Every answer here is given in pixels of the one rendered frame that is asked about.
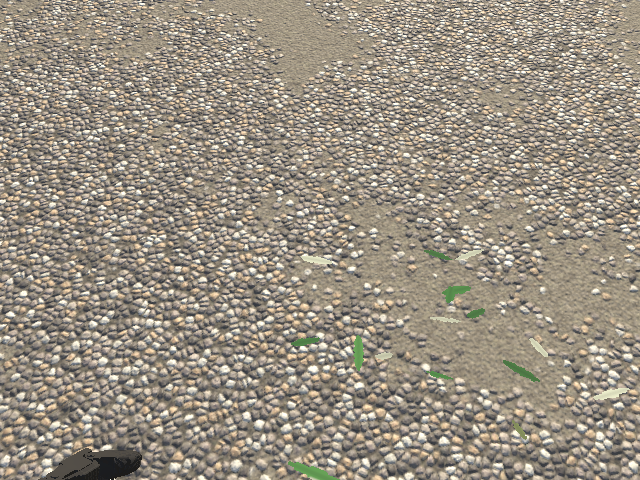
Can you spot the robot left hand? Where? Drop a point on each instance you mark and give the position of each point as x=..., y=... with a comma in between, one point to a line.
x=102, y=465

